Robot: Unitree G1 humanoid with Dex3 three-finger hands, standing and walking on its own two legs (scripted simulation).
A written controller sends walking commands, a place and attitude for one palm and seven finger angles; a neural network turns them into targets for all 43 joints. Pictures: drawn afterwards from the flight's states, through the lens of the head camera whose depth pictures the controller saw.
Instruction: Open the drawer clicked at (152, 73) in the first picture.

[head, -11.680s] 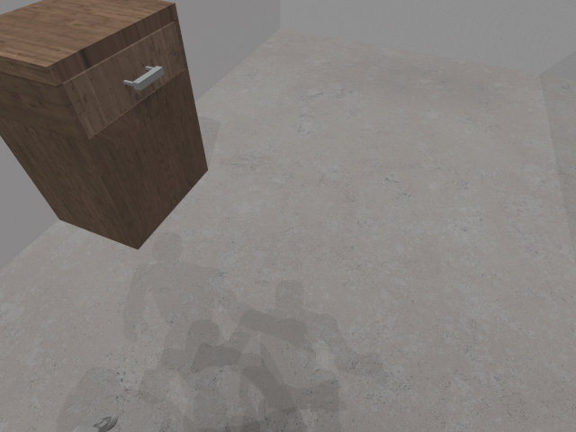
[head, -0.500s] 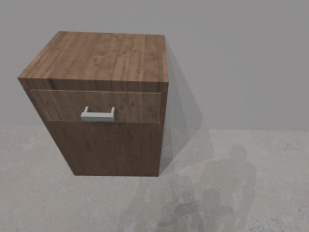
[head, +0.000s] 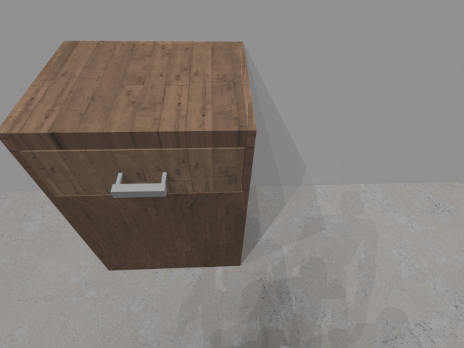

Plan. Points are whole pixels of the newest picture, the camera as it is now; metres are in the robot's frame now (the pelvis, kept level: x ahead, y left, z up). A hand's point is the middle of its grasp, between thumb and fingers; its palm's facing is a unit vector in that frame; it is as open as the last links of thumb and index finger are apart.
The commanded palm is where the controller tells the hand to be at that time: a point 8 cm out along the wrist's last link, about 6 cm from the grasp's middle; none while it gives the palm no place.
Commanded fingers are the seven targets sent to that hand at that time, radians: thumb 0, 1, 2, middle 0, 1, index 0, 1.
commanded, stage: come to a stop and stand still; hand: left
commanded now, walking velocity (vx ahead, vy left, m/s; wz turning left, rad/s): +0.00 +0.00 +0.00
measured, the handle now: (140, 183) +0.52 +0.25 -0.11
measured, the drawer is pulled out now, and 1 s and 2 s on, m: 0.00 0.00 0.00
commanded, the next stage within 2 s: look again from close up in 1.32 s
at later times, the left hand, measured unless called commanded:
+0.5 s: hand out of the picture +0.13 +0.22 -0.19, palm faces +0.11 -0.97 -0.21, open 7.3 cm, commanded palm none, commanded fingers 0.00 0.90 0.90 -0.20 -0.30 -0.20 -0.30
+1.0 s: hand out of the picture +0.03 +0.16 -0.17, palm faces +0.07 -0.97 -0.22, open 7.4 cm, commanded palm none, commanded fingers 0.00 0.90 0.90 -0.20 -0.30 -0.20 -0.30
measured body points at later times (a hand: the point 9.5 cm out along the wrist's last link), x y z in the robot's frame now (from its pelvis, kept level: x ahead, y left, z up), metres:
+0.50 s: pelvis +0.06 +0.03 -0.02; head +0.09 +0.05 +0.43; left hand +0.12 +0.27 -0.17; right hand +0.15 -0.22 -0.16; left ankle +0.09 +0.14 -0.74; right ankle +0.08 -0.10 -0.73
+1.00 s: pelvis +0.02 -0.01 +0.00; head +0.01 -0.03 +0.45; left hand +0.02 +0.21 -0.15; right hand +0.01 -0.25 -0.17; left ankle +0.06 +0.13 -0.73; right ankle -0.01 -0.11 -0.74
